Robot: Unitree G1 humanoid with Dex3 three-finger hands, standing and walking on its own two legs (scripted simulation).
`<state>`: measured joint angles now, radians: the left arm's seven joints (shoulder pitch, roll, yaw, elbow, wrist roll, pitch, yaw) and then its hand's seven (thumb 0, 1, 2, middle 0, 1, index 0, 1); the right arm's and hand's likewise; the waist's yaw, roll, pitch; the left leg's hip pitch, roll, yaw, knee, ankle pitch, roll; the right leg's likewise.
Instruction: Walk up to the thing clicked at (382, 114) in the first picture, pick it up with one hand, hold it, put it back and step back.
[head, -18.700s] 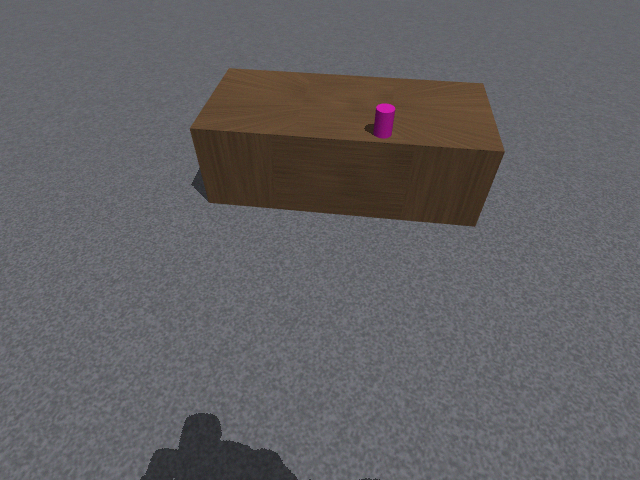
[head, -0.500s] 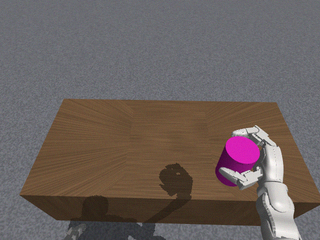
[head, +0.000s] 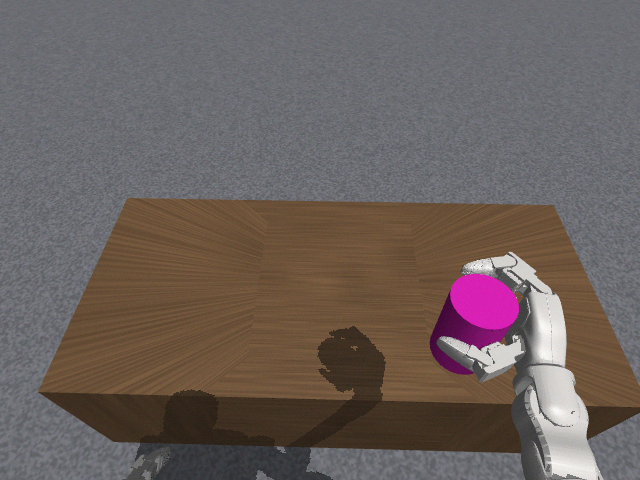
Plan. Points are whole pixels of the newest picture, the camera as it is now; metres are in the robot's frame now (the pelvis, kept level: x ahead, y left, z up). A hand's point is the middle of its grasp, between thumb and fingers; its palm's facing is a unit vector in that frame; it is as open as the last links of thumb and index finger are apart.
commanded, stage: crouch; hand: right
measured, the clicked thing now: (470, 326) +0.32 -0.16 +0.04
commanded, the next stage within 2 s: lower in 1.32 s
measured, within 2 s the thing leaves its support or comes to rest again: neither
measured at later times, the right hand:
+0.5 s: hand (464, 326) +0.35 -0.17 -0.02, palm faces +0.11 +0.99 +0.01, open 10.6 cm
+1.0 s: hand (447, 328) +0.40 -0.19 -0.13, palm faces +0.12 +0.99 -0.01, open 10.6 cm
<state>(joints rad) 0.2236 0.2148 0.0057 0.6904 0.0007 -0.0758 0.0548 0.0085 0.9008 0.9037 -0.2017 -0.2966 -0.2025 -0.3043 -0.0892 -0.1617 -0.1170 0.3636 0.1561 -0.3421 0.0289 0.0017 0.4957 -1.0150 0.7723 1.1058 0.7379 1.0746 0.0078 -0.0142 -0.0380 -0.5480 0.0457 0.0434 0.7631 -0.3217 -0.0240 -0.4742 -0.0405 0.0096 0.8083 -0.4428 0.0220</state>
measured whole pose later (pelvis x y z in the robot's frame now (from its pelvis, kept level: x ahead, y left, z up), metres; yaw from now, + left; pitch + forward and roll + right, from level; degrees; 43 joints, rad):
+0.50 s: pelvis -0.02 +0.00 -0.04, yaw +0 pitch +15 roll +0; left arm 0.19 0.23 0.02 0.69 0.03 -0.10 0.04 0.01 0.91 0.90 -0.20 -0.30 -0.21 -0.30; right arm -0.32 -0.19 -0.21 0.69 0.14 -0.50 0.08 0.00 0.50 -1.02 0.77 1.11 0.74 1.07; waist 0.04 0.02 -0.08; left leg -0.89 0.06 0.03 1.01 -0.38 -0.02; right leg -0.81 -0.03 0.01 1.06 -0.51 0.02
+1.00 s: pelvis -0.04 +0.00 -0.14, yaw +0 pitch +29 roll +1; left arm 0.22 0.25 0.02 0.70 0.05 -0.05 -0.02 0.01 0.92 0.90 -0.20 -0.30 -0.21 -0.30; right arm -0.60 -0.28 -0.37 0.90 0.10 -0.58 0.12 0.00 0.50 -1.03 0.77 1.11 0.73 1.08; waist 0.10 0.00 -0.17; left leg -1.43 0.07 0.02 1.42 -0.49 -0.02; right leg -1.35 -0.02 0.03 1.50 -0.65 0.02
